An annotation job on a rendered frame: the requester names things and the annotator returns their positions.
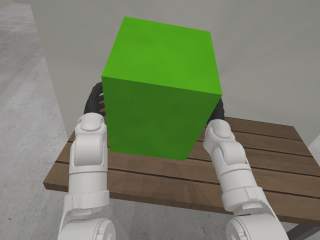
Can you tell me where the robot right hand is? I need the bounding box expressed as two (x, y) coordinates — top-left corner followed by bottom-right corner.
(207, 98), (225, 124)

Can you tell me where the left robot upper arm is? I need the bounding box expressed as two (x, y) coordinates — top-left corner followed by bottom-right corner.
(58, 217), (116, 240)

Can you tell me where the table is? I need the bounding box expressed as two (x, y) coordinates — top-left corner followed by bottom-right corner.
(43, 100), (320, 240)

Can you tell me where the robot left hand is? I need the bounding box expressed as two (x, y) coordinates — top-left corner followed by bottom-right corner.
(84, 82), (106, 116)

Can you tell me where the carton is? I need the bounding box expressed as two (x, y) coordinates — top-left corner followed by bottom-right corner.
(101, 16), (222, 161)

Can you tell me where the right robot forearm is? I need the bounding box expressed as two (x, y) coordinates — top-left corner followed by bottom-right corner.
(203, 119), (289, 240)

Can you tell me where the right robot upper arm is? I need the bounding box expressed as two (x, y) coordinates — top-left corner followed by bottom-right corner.
(226, 213), (288, 240)

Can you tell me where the left robot forearm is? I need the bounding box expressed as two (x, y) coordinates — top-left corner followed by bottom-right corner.
(57, 112), (110, 240)

